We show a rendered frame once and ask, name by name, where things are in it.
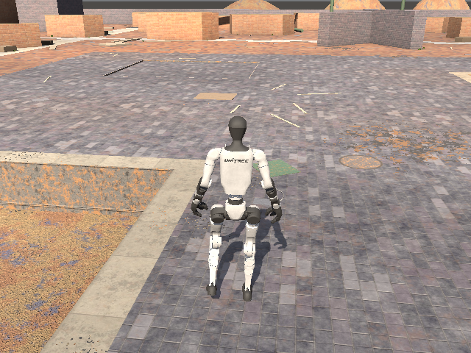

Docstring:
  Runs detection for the robot left thigh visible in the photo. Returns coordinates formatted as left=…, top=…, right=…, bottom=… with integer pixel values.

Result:
left=210, top=204, right=225, bottom=249

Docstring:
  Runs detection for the robot left forearm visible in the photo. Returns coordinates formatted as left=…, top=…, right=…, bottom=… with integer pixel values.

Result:
left=193, top=177, right=207, bottom=204

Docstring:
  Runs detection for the robot right hand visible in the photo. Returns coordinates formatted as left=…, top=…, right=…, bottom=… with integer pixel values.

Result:
left=265, top=207, right=282, bottom=224

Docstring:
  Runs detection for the robot left shin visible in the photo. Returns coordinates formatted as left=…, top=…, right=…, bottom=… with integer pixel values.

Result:
left=208, top=235, right=219, bottom=286

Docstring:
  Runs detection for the robot left upper arm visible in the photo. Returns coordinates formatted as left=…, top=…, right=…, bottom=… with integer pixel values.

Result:
left=200, top=148, right=222, bottom=188

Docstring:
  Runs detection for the robot right forearm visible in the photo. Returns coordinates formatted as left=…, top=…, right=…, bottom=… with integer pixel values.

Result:
left=266, top=178, right=280, bottom=209

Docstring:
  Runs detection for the robot right upper arm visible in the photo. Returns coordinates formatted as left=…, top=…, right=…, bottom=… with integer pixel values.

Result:
left=252, top=149, right=273, bottom=190

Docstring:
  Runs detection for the robot left hand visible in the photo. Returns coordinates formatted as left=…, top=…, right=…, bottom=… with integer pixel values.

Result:
left=191, top=202, right=208, bottom=217

